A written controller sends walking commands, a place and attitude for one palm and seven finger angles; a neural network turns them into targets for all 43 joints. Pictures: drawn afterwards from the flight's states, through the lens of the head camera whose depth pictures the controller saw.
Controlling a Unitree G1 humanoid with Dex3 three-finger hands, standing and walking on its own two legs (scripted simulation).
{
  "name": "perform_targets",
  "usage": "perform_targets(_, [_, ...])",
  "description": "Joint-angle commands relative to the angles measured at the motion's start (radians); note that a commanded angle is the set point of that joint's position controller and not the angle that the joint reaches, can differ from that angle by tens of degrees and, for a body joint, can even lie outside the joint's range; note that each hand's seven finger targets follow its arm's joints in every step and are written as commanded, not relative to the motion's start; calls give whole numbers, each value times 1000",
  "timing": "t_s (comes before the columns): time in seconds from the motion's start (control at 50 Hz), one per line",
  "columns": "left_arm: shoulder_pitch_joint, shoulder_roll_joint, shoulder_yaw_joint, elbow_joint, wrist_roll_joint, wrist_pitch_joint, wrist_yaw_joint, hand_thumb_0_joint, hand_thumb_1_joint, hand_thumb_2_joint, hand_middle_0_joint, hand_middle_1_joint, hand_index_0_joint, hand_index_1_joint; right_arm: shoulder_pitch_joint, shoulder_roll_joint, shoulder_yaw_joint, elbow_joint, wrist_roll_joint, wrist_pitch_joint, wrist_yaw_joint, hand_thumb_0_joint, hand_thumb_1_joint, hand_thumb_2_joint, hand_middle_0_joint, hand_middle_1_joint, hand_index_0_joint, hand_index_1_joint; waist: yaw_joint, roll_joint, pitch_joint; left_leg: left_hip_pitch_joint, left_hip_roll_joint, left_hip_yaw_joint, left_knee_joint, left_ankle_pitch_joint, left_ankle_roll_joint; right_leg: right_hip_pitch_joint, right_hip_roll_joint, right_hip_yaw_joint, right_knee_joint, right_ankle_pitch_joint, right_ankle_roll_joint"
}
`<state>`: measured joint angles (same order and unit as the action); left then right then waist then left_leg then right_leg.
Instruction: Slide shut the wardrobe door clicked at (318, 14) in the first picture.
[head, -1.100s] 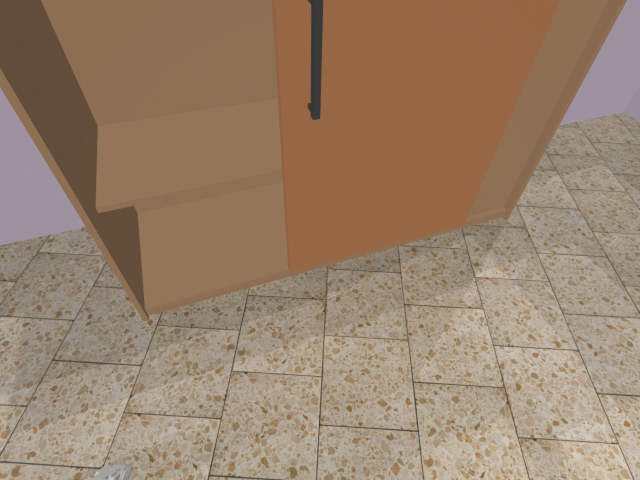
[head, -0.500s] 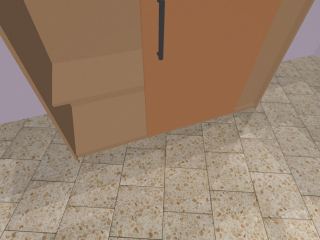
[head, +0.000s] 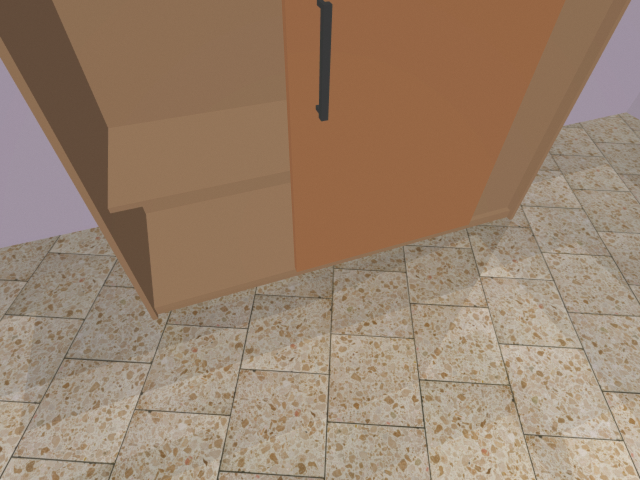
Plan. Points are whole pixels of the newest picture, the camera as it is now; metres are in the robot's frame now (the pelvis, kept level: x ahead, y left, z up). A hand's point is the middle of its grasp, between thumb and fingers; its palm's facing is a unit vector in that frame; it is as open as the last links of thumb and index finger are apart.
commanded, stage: look at it before walking up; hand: right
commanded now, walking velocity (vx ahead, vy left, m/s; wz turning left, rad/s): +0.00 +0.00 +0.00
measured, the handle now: (322, 64) +0.97 +0.05 +0.08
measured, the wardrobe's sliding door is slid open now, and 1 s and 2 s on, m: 0.53 0.53 0.53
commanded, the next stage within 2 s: turn to face it in 0.34 s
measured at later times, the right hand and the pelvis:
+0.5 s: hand out of the picture +0.08 -0.25 -0.16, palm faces -0.03 +0.94 -0.33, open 7.4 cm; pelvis +0.01 +0.00 +0.00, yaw +0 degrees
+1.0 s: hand out of the picture +0.05 -0.16 -0.17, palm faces -0.16 +0.96 -0.23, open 7.4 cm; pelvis -0.02 +0.02 -0.01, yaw +12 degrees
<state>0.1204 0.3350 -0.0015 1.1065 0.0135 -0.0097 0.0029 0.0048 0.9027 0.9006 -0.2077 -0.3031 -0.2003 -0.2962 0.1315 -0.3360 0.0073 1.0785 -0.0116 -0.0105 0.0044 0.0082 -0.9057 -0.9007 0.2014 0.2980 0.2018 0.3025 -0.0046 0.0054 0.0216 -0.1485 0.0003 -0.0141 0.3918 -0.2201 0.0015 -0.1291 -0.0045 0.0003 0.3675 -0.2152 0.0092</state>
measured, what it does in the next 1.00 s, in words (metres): lifts its right foot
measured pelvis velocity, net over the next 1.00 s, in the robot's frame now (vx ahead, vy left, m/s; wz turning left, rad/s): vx -0.02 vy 0.02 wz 0.22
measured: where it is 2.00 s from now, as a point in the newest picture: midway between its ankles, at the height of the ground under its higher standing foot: outside the picture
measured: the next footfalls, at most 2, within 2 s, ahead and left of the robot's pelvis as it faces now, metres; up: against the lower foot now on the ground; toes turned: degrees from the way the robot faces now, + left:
right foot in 1.24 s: +0.03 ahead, -0.13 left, +0.00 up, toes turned +17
left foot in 1.62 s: -0.01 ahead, +0.10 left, +0.00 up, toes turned +28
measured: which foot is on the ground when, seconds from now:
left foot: down 0.00-1.00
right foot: down 0.00-0.80, up 0.82-1.00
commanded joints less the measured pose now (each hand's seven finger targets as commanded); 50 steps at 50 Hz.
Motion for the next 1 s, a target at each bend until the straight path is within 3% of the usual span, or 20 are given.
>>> perform_targets(0.0, [-48,204,41,-64,-5,-26,10,0,900,900,-200,-300,-200,-300,-38,-211,-44,-69,1,-20,-16,0,-900,-900,200,300,200,300,4,13,-51,-2,122,-103,-66,150,33,9,-114,88,-49,146,-36])
perform_targets(0.46, [-48,207,45,-60,-5,-27,15,0,900,900,-200,-300,-200,-300,-30,-210,-46,-66,0,-15,-17,0,-900,-900,200,300,200,300,5,-8,-58,4,115,-108,-48,253,34,53,-127,66,-42,215,-33])
perform_targets(0.52, [22,90,33,-68,-3,-6,22,0,900,900,-200,-300,-200,-300,30,-102,-35,-77,0,19,-23,0,-900,-900,200,300,200,300,11,-1,-58,-44,104,-121,22,311,22,49,-135,15,16,225,-13])
perform_targets(0.58, [37,109,53,-108,-2,9,29,0,900,900,-200,-300,-200,-300,53,-98,-46,-117,-4,37,-19,0,-900,-900,200,300,200,300,12,-35,-47,-129,70,-116,110,290,18,55,-170,11,44,224,-29])
perform_targets(0.64, [31,121,74,-152,0,16,32,0,900,900,-200,-300,-200,-300,60,-77,-57,-159,-8,48,-10,0,-900,-900,200,300,200,300,9,-112,-21,-202,17,-75,259,123,3,13,-246,49,24,204,-80])
perform_targets(0.68, [16,125,82,-174,2,13,29,0,900,900,-200,-300,-200,-300,78,-49,-63,-181,-8,54,-5,0,-900,-900,200,300,200,300,-2,-187,-18,-238,-5,-17,409,-188,-11,-13,-325,85,2,273,-149])
perform_targets(0.7, [4,119,86,-189,3,11,29,0,900,900,-200,-300,-200,-300,90,-40,-68,-189,-8,55,-3,0,-900,-900,200,300,200,300,-8,-188,-14,-219,16,-7,431,-248,-11,-45,-351,76,13,311,-167])
perform_targets(0.72, [-17,115,86,-200,6,11,29,0,900,900,-200,-300,-200,-300,122,-31,-73,-190,-9,54,0,0,-900,-900,200,300,200,300,-32,-167,-11,-159,33,-7,380,-223,-6,-91,-342,44,60,327,-153])
perform_targets(0.74, [-41,110,88,-209,7,14,27,0,900,900,-200,-300,-200,-300,184,-27,-79,-180,-11,48,2,0,-900,-900,200,300,200,300,-63,-134,-17,-83,37,3,273,-114,-4,-134,-303,-15,154,287,-112])
perform_targets(0.76, [-32,81,86,-215,2,21,24,0,900,900,-200,-300,-200,-300,232,-61,-88,-169,-19,35,-1,0,-900,-900,200,300,200,300,-77,3,-28,-15,85,-86,92,119,13,-200,-197,-95,352,137,-36])
perform_targets(0.78, [1,-2,73,-246,-7,27,19,0,900,900,-200,-300,-200,-300,245,-169,-105,-177,-29,18,-17,0,-900,-900,200,300,200,300,-55,361,-25,34,331,-476,-57,370,98,-416,-34,-154,599,-293,41])
perform_targets(0.8, [-26,28,75,-244,-8,39,25,0,900,900,-200,-300,-200,-300,267,-143,-100,-176,-9,20,-25,0,-900,-900,200,300,200,300,-80,280,-47,-47,338,-508,-122,339,150,-363,-28,8,686,-363,28])
perform_targets(0.82, [-33,12,80,-235,-9,41,23,0,900,900,-200,-300,-200,-300,208,-129,-99,-189,-12,26,-28,0,-900,-900,200,300,200,300,-52,221,-1,-94,317,-508,-132,180,185,-394,-37,37,761,-319,24])
perform_targets(0.84, [-13,16,81,-220,-4,38,20,0,900,900,-200,-300,-200,-300,155,-99,-95,-206,-11,25,-28,0,-900,-900,200,300,200,300,-29,161,15,-103,282,-458,-123,126,201,-405,-52,49,786,-245,27])
perform_targets(0.88, [29,-1,79,-194,0,34,14,0,900,900,-200,-300,-200,-300,125,-67,-91,-220,-8,19,-30,0,-900,-900,200,300,200,300,-6,107,-32,-78,222,-361,-94,167,177,-375,-57,32,757,-165,39])
perform_targets(0.92, [46,-20,78,-182,1,36,17,0,900,900,-200,-300,-200,-300,149,-54,-94,-214,-9,15,-30,0,-900,-900,200,300,200,300,-11,93,-63,-43,206,-333,-87,191,172,-362,-49,19,715,-151,45])
perform_targets(0.98, [29,-39,74,-187,-1,33,22,0,900,900,-200,-300,-200,-300,195,-46,-99,-193,-12,15,-30,0,-900,-900,200,300,200,300,-30,106,-73,6,199,-341,-76,250,178,-360,-39,6,618,-175,49])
